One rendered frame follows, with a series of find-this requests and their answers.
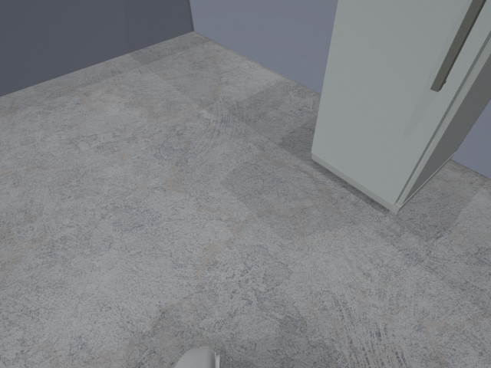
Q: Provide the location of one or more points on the robot left thigh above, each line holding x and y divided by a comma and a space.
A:
199, 358

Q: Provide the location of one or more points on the handle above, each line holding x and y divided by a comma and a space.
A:
458, 42

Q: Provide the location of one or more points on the fridge door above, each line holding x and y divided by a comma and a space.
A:
377, 114

